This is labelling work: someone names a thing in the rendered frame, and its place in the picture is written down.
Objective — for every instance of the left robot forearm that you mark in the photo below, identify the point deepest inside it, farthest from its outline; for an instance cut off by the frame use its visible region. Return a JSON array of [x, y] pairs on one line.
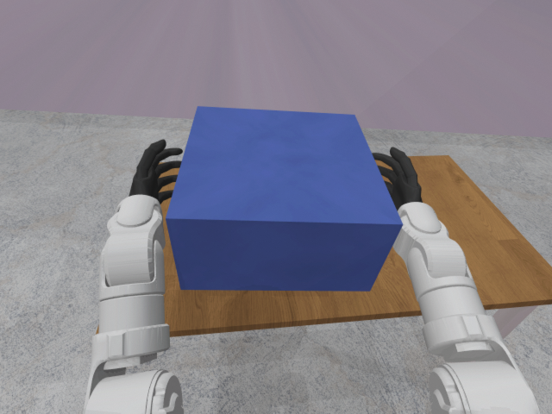
[[132, 327]]

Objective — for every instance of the robot left hand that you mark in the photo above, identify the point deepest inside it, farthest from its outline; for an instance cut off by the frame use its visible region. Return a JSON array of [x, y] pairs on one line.
[[146, 180]]

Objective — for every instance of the carton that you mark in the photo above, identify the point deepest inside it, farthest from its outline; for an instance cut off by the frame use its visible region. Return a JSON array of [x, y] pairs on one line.
[[273, 200]]

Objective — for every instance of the right robot upper arm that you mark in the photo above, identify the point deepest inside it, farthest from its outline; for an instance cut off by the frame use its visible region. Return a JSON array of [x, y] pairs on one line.
[[480, 387]]

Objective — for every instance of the left robot upper arm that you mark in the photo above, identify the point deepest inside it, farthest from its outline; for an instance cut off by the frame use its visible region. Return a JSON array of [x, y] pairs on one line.
[[151, 392]]

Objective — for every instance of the table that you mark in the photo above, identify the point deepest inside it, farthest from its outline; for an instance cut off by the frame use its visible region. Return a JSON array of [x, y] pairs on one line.
[[510, 275]]

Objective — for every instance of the robot right hand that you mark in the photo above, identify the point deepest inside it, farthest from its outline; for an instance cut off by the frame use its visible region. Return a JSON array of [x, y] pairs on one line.
[[404, 188]]

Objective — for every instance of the right robot forearm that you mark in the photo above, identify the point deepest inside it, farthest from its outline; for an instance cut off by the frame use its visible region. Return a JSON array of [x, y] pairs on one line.
[[456, 325]]

